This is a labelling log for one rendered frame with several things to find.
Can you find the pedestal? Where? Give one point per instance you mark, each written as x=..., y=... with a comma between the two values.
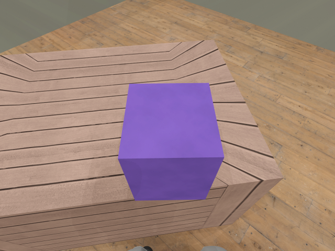
x=61, y=119

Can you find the carton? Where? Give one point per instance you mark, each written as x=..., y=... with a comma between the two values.
x=170, y=147

